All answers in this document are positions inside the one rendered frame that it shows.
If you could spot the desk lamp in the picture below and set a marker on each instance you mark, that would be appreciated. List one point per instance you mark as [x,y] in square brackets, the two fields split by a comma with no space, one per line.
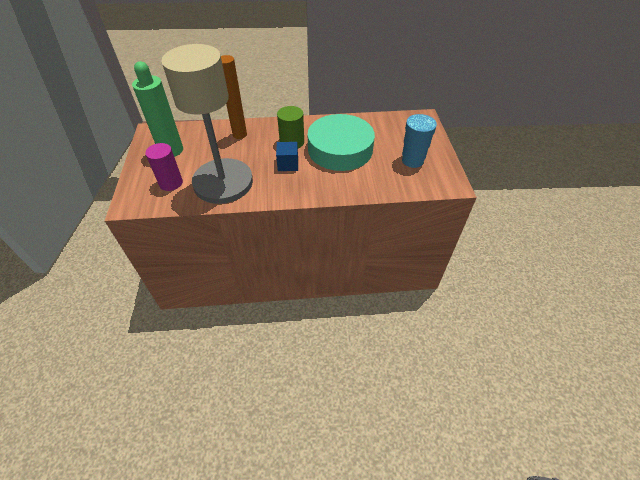
[197,82]

